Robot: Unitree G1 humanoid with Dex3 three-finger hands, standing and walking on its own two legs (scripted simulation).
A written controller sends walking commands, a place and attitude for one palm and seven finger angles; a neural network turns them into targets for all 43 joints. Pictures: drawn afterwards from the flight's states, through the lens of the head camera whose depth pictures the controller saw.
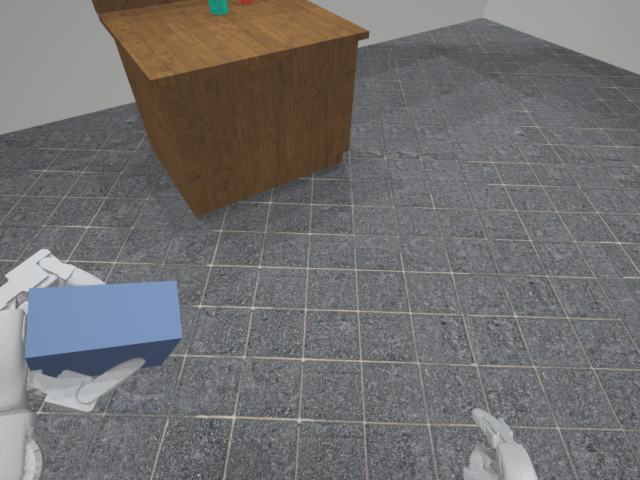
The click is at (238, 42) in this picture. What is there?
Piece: table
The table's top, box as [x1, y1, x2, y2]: [98, 0, 369, 88]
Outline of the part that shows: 98,14 100,21 153,88 367,38 369,31 307,0 254,0 254,2 250,4 242,4 239,3 238,0 227,0 228,12 223,15 212,14 209,10 207,0 188,0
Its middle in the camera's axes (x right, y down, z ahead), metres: -0.39 -0.90 +1.64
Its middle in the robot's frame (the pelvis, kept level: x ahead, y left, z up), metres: +1.80 +0.48 -0.10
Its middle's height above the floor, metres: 0.67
